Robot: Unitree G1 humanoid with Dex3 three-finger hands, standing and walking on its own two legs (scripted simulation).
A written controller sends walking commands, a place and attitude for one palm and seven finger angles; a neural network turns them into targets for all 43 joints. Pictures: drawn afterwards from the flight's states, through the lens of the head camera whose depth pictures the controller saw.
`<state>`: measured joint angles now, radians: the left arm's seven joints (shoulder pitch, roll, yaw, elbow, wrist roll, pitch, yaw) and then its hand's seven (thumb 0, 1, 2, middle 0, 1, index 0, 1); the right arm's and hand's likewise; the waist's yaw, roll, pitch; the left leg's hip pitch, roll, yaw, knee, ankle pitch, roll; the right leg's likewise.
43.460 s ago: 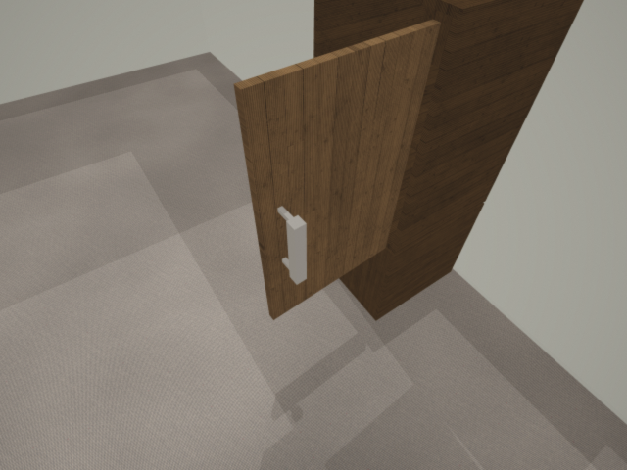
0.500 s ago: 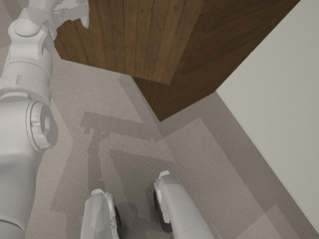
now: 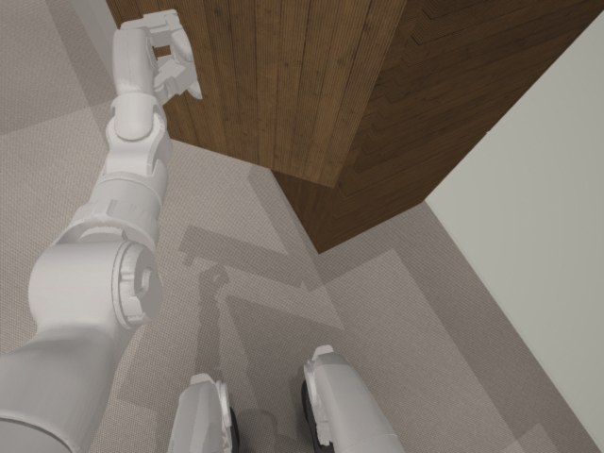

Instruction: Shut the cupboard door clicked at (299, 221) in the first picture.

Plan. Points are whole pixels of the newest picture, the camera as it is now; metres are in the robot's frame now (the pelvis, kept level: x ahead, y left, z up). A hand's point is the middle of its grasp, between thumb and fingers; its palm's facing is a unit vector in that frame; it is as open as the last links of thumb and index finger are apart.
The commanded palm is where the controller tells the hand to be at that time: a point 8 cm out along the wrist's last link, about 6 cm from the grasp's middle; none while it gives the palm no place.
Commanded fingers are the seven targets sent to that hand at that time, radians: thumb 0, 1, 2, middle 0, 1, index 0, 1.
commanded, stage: pull the fist back off the door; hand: left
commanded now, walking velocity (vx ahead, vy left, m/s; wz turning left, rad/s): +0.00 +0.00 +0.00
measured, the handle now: (114, 26) +0.66 +0.13 +0.06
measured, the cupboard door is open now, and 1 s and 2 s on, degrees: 45 45 45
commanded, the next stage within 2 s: draw the hand back to the body in 0.46 s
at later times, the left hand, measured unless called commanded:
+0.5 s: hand (197, 127) +0.50 +0.04 +0.07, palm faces -0.10 -0.99 -0.08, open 3.1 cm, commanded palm +0.48 +0.10 +0.06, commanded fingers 0.00 0.90 0.90 -1.30 -1.50 -1.30 -1.50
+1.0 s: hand (89, 167) +0.40 +0.11 +0.17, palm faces -0.05 -1.00 -0.05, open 3.1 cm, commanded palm +0.36 +0.17 +0.15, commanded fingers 0.00 0.90 0.90 -1.25 -1.44 -1.25 -1.44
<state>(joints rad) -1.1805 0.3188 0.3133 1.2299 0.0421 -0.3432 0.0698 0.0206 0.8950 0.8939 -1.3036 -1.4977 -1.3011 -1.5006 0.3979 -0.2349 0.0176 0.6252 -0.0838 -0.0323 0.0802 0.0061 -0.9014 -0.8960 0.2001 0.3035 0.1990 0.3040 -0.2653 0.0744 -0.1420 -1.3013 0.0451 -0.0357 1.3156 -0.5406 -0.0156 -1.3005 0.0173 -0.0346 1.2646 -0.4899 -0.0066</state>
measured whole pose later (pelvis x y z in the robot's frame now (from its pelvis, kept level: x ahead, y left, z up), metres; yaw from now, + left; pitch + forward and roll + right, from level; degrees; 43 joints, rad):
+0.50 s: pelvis +0.00 +0.01 +0.02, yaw +1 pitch +25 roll -1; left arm -0.90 0.14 0.12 1.10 0.03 -0.47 0.12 0.02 0.90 0.90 -1.31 -1.50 -1.30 -1.50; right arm 0.31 -0.24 -0.02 0.63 -0.06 0.02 0.06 0.01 -0.90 -0.90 0.20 0.30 0.20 0.30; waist -0.17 0.06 -0.14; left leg -1.15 0.01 -0.01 1.26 -0.54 0.00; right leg -1.16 -0.01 -0.01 1.23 -0.50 0.01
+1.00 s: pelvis +0.02 -0.01 +0.08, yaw +2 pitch +12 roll +0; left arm -0.35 0.17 0.05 0.52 -0.14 -0.39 -0.06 0.02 0.90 0.90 -1.31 -1.50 -1.30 -1.50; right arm 0.32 -0.25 0.00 0.59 0.03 0.00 -0.03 0.01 -0.90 -0.90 0.20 0.30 0.20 0.30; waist -0.05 0.03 -0.11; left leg -0.71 0.02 -0.02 0.93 -0.44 -0.02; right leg -0.72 0.00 -0.03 0.92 -0.41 -0.01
